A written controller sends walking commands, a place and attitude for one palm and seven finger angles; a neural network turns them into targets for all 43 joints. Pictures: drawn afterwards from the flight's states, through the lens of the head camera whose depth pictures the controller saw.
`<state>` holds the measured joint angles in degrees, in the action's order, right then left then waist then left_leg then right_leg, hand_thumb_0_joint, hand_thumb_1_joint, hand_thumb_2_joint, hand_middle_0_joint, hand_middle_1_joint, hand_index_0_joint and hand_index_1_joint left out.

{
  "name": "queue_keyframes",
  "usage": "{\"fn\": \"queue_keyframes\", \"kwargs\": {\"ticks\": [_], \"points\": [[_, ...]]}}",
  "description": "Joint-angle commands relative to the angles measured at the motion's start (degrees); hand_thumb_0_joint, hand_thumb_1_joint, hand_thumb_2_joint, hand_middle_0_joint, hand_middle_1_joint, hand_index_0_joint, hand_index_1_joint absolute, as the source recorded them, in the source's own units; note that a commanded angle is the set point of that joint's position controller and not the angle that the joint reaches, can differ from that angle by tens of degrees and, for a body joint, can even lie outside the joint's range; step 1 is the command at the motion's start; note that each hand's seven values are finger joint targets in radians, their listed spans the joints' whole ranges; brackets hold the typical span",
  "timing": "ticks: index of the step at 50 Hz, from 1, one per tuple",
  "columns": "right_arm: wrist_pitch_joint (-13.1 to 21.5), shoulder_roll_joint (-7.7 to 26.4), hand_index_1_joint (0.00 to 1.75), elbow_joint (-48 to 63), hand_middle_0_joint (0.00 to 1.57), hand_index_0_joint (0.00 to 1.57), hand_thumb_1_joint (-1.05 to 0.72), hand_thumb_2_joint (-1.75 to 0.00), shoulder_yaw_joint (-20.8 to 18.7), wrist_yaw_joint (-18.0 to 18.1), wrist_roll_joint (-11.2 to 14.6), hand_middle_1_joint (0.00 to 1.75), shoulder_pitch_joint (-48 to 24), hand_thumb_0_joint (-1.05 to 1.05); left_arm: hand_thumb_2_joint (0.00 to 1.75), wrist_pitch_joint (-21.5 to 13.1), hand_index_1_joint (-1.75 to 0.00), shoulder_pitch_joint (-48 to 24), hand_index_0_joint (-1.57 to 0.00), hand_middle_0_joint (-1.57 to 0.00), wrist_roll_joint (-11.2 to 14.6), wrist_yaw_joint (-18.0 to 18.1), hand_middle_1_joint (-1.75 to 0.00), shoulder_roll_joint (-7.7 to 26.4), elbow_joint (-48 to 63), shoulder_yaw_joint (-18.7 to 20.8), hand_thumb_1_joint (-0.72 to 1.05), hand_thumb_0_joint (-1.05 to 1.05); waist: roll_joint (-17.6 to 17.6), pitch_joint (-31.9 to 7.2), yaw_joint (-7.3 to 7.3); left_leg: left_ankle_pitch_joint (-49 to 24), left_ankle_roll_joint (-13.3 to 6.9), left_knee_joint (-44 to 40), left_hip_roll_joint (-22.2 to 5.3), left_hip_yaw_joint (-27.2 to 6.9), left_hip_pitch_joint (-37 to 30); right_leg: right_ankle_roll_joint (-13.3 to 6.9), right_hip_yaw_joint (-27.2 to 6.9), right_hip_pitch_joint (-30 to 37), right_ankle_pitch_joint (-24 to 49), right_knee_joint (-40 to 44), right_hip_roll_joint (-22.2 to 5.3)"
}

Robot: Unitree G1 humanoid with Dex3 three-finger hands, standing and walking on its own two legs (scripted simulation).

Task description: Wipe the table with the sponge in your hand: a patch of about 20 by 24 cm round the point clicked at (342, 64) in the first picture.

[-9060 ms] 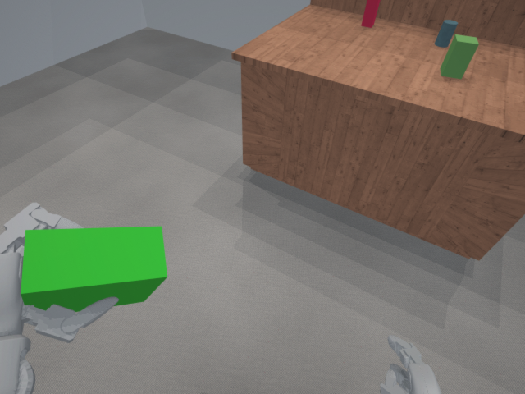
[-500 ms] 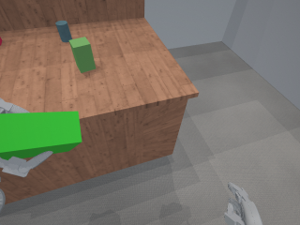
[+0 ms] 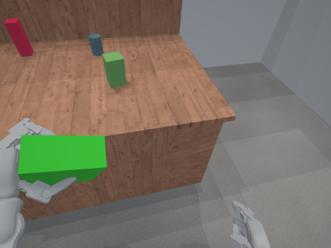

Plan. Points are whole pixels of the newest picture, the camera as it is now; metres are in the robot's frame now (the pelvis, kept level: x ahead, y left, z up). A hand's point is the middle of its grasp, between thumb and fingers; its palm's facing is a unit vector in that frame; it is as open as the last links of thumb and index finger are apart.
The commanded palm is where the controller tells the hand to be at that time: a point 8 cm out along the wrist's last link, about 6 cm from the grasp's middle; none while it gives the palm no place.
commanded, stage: come to a stop and stand still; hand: left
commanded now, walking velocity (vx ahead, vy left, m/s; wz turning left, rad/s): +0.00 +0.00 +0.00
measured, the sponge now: (75, 161) +0.24 +0.21 +0.13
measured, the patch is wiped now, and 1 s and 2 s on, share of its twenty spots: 0.00 0.00 0.00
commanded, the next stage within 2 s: look again from close up in 0.44 s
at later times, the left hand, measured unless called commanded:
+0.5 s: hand (60, 151) +0.24 +0.24 +0.15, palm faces +0.38 -0.84 -0.39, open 10.3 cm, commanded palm +0.18 +0.27 +0.17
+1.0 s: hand (61, 153) +0.24 +0.24 +0.15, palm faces +0.39 -0.83 -0.39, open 10.3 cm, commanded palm +0.18 +0.27 +0.17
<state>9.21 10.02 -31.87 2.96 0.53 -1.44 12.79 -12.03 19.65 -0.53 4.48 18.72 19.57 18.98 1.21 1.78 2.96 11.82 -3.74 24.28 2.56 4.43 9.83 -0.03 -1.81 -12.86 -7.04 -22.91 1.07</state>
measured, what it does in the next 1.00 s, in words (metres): stands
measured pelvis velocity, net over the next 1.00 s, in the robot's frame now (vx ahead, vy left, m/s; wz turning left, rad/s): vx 0.03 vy -0.02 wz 0.04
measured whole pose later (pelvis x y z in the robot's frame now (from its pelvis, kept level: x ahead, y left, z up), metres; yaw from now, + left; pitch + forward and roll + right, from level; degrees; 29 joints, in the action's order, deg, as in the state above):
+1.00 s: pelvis +0.03 -0.02 +0.00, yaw +2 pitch +0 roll -1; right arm 4.7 12.0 -31.8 0.9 2.9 -0.6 12.4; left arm -10.1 25.4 2.4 5.9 20.7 24.0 18.5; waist 0.0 1.7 1.1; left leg 12.4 -2.3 22.1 1.6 1.7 9.5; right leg -1.3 0.7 -11.2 -7.9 -19.4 2.0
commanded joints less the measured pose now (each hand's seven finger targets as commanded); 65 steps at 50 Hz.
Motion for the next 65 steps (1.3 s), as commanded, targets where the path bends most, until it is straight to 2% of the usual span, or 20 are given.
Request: {"fn": "queue_keyframes", "kwargs": {"ticks": [1, 2, 6, 8, 10, 17, 21, 27, 30, 37, 40, 42, 48, 51, 56, 57, 61, 62, 63, 65], "points": [[2.66, 8.05, 0.30, 9.29, 0.20, 0.20, -0.90, -0.90, -3.61, 0.82, 0.58, 0.30, -5.45, 0.00, 1.30, -3.87, -1.60, -7.35, -1.20, -1.20, 1.15, 1.39, -1.60, 9.77, 14.51, 5.45, 0.10, 0.00, -4.05, -5.37, -0.92, 5.20, 3.67, -9.17, -5.75, -6.62, 5.36, -0.89, -1.93, 6.54, -1.16, 3.25, -0.46], [2.69, 8.14, 0.30, 9.33, 0.20, 0.20, -0.90, -0.90, -3.60, 0.87, 0.37, 0.30, -5.85, 0.00, 1.30, -3.89, -1.60, -7.52, -1.20, -1.20, 1.19, 1.47, -1.60, 10.84, 15.45, 6.24, 0.10, 0.00, -5.70, -5.55, -1.08, 2.54, 4.18, -8.72, -5.26, -6.06, 3.79, -1.11, -2.04, 5.33, -0.29, 3.19, -0.43], [2.27, 8.49, 0.30, 9.18, 0.20, 0.20, -0.90, -0.90, -4.10, 1.05, 0.55, 0.30, -5.24, 0.00, 1.30, -4.03, -1.60, -5.08, -1.20, -1.20, 1.87, 1.73, -1.60, 10.66, 16.88, 6.21, 0.10, 0.00, -4.38, -9.03, -1.12, -7.22, 4.68, -5.58, -4.44, -5.52, 1.58, -1.25, -1.48, 8.13, 7.67, 2.32, -1.07], [2.08, 8.37, 0.30, 9.28, 0.20, 0.20, -0.90, -0.90, -4.08, 1.15, 0.54, 0.30, -5.68, 0.00, 1.30, -4.04, -1.60, -3.62, -1.20, -1.20, 2.16, 1.80, -1.60, 11.12, 17.38, 6.71, 0.10, 0.00, -5.65, -9.75, -1.19, -10.98, 5.39, -5.12, -4.49, -5.37, 0.52, -1.14, -0.60, 8.21, 9.57, 1.46, -1.15], [1.69, 8.43, 0.30, 9.35, 0.20, 0.20, -0.90, -0.90, -4.23, 1.21, 0.79, 0.30, -5.52, 0.00, 1.30, -3.84, -1.60, -1.45, -1.20, -1.20, 2.55, 1.85, -1.60, 10.72, 16.60, 6.63, 0.10, 0.00, -4.24, -9.92, -1.14, -12.68, 5.33, -4.38, -4.30, -5.37, 0.60, -1.10, -0.58, 8.86, 11.48, 1.55, -1.36], [0.77, 8.87, 0.30, 9.38, 0.20, 0.20, -0.90, -0.90, -4.53, 1.67, 0.79, 0.30, -6.00, 0.00, 1.30, -3.59, -1.60, 0.75, -1.20, -1.20, 3.13, 2.04, -1.60, 12.11, 18.51, 7.96, 0.10, 0.00, -5.14, -10.49, -1.54, -15.61, 5.86, -3.80, -4.10, -4.98, -1.12, -1.09, -0.61, 7.81, 13.61, 1.12, -1.39], [0.10, 8.74, 0.30, 9.33, 0.20, 0.20, -0.90, -0.90, -4.46, 1.99, 1.05, 0.30, -5.95, 0.00, 1.30, -3.16, -1.60, 1.28, -1.20, -1.20, 3.44, 2.20, -1.60, 11.08, 17.09, 6.99, 0.10, 0.00, -3.28, -9.15, -1.44, -10.67, 4.99, -4.36, -4.22, -5.37, 0.88, -0.81, -0.96, 8.24, 10.79, 2.76, -1.83], [-0.22, 8.88, 0.30, 9.04, 0.20, 0.20, -0.90, -0.90, -4.38, 2.43, 0.80, 0.30, -6.32, 0.00, 1.30, -2.85, -1.60, -1.64, -1.20, -1.20, 3.19, 2.43, -1.60, 12.03, 17.82, 7.06, 0.10, 0.00, -4.72, -8.17, -1.69, -7.87, 5.02, -6.21, -3.88, -5.34, -0.07, -0.61, -1.06, 6.18, 6.68, 4.02, -1.12], [-0.56, 8.64, 0.30, 9.07, 0.20, 0.20, -0.90, -0.90, -4.33, 2.48, 1.03, 0.30, -5.85, 0.00, 1.30, -2.59, -1.60, -1.56, -1.20, -1.20, 3.17, 2.43, -1.60, 10.70, 16.92, 5.70, 0.10, 0.00, -3.86, -7.90, -1.62, -6.05, 4.63, -6.64, -3.86, -5.51, 1.25, -0.39, -0.57, 7.69, 5.73, 4.77, -1.20], [-0.72, 8.75, 0.30, 9.33, 0.20, 0.20, -0.90, -0.90, -4.42, 2.60, 0.89, 0.30, -5.87, 0.00, 1.30, -2.15, -1.60, -0.37, -1.20, -1.20, 3.32, 2.64, -1.60, 12.13, 17.61, 6.98, 0.10, 0.00, -4.59, -8.64, -1.63, -7.50, 4.91, -6.92, -3.54, -5.20, 0.71, -0.37, -0.51, 8.01, 7.03, 4.70, -0.93], [-1.06, 8.49, 0.30, 9.31, 0.20, 0.20, -0.90, -0.90, -4.40, 2.60, 1.18, 0.30, -5.64, 0.00, 1.30, -2.03, -1.60, 0.75, -1.20, -1.20, 3.49, 2.64, -1.60, 11.12, 16.56, 6.28, 0.10, 0.00, -2.94, -8.43, -1.59, -7.33, 4.60, -6.61, -3.69, -5.36, 1.78, -0.23, -0.28, 9.29, 7.84, 5.04, -1.28], [-0.91, 8.82, 0.30, 9.24, 0.20, 0.20, -0.90, -0.90, -4.51, 2.59, 1.06, 0.30, -5.91, 0.00, 1.30, -2.09, -1.60, 0.25, -1.20, -1.20, 3.39, 2.63, -1.60, 11.80, 17.83, 6.62, 0.10, 0.00, -5.37, -8.35, -1.78, -8.02, 4.99, -6.86, -3.47, -5.18, 1.00, -0.39, -0.31, 8.23, 7.58, 4.83, -0.99], [-1.16, 8.91, 0.30, 9.14, 0.20, 0.20, -0.90, -0.90, -4.51, 2.73, 1.05, 0.30, -5.82, 0.00, 1.30, -2.07, -1.60, 1.40, -1.20, -1.20, 3.44, 2.87, -1.60, 11.63, 17.36, 6.57, 0.10, 0.00, -4.20, -8.22, -1.72, -6.24, 4.54, -6.50, -3.95, -5.49, 2.68, -0.40, 0.00, 9.49, 6.77, 4.50, -1.58], [-1.12, 9.44, 0.30, 9.24, 0.20, 0.20, -0.90, -0.90, -5.04, 2.39, 0.88, 0.30, -5.66, 0.00, 1.30, -2.38, -1.60, 1.44, -1.20, -1.20, 3.37, 3.00, -1.60, 11.56, 18.01, 6.13, 0.10, 0.00, -3.60, -8.91, -2.18, -1.70, 3.67, -4.01, -3.26, -4.56, 3.02, -1.26, -2.66, 8.30, 2.73, 5.29, -2.97], [-1.43, 9.96, 0.30, 9.38, 0.20, 0.20, -0.90, -0.90, -5.35, 2.10, 0.59, 0.30, -5.59, 0.00, 1.30, -2.61, -1.60, 1.20, -1.20, -1.20, 3.40, 3.31, -1.60, 11.94, 16.93, 6.22, 0.10, 0.00, -1.08, -6.43, -2.75, 3.17, 2.81, -1.15, -2.99, -4.63, 3.73, -2.43, -6.38, 2.86, -8.03, 6.89, -4.91], [-1.47, 10.46, 0.30, 9.16, 0.20, 0.20, -0.90, -0.90, -5.54, 2.11, 0.39, 0.30, -5.91, 0.00, 1.30, -2.59, -1.60, 0.93, -1.20, -1.20, 3.40, 3.37, -1.60, 12.87, 17.26, 7.01, 0.10, 0.00, -2.37, -5.99, -2.99, 3.14, 2.88, -0.69, -2.94, -4.30, 2.58, -2.75, -7.16, 0.62, -9.28, 7.02, -4.97], [-1.87, 10.49, 0.30, 9.42, 0.20, 0.20, -0.90, -0.90, -5.53, 1.84, 0.68, 0.30, -5.69, 0.00, 1.30, -3.03, -1.60, 0.88, -1.20, -1.20, 3.36, 3.39, -1.60, 12.59, 17.70, 6.87, 0.10, 0.00, -2.81, -6.51, -2.84, 1.55, 2.71, -2.17, -4.58, -5.99, 3.72, -2.83, -5.07, 2.15, -5.44, 0.65, -4.11], [-1.76, 10.83, 0.30, 9.59, 0.20, 0.20, -0.90, -0.90, -5.59, 1.93, 0.66, 0.30, -6.40, 0.00, 1.30, -2.95, -1.60, 0.62, -1.20, -1.20, 3.48, 3.44, -1.60, 13.38, 18.62, 7.44, 0.10, 0.00, -5.97, -6.23, -2.89, 0.72, 3.13, -3.05, -4.98, -5.83, 2.49, -2.76, -4.63, 0.65, -4.15, -1.58, -3.38], [-1.97, 10.62, 0.30, 9.59, 0.20, 0.20, -0.90, -0.90, -5.42, 1.83, 0.80, 0.30, -6.20, 0.00, 1.30, -3.02, -1.60, 1.04, -1.20, -1.20, 3.48, 3.39, -1.60, 12.42, 18.77, 6.85, 0.10, 0.00, -6.45, -6.44, -2.74, -0.09, 3.25, -3.90, -6.33, -7.49, 3.79, -2.55, -2.74, 2.04, -2.11, -4.73, -2.90], [-2.30, 10.57, 0.30, 10.14, 0.20, 0.20, -0.90, -0.90, -5.43, 1.85, 1.06, 0.30, -6.50, 0.00, 1.30, -2.87, -1.60, 1.81, -1.20, -1.20, 3.51, 3.49, -1.60, 12.52, 18.46, 7.37, 0.10, 0.00, -5.16, -6.81, -2.13, -0.47, 2.74, -4.08, -7.68, -8.06, 6.03, -2.17, -1.43, 3.99, 0.63, -8.55, -2.38]]}}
